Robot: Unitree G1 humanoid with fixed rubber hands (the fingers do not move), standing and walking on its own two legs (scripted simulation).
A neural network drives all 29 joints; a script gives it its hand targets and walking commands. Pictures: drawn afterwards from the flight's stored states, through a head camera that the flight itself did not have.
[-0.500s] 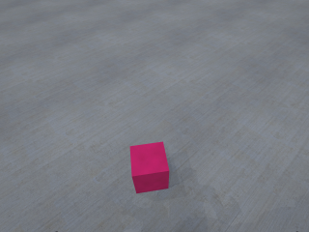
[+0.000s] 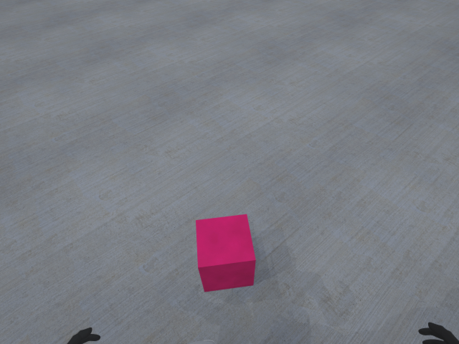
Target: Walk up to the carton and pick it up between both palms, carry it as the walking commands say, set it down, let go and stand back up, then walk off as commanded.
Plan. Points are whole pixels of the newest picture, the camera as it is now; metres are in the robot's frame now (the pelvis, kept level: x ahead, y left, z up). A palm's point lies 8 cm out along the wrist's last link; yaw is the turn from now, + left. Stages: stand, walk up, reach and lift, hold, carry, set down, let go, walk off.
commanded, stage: walk up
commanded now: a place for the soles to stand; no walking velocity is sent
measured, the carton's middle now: (225, 253) +0.58 +0.09 -0.62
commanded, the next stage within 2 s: none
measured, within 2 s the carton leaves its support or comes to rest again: neither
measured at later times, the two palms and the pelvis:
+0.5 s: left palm out of the picture +0.12 +0.34 -0.08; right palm (443, 343) +0.16 -0.30 -0.04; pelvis +0.02 +0.02 +0.00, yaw +1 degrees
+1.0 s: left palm out of the picture +0.12 +0.34 -0.07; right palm (442, 338) +0.16 -0.30 -0.04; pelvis +0.02 +0.02 +0.00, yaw +2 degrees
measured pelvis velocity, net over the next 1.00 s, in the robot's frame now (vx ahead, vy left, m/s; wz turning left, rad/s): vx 0.02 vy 0.02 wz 0.04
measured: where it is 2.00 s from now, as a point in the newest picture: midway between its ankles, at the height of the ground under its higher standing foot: outside the picture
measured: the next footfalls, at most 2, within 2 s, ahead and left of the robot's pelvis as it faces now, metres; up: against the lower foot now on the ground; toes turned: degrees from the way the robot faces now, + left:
none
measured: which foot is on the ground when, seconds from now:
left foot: down 0.00-1.00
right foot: down 0.00-1.00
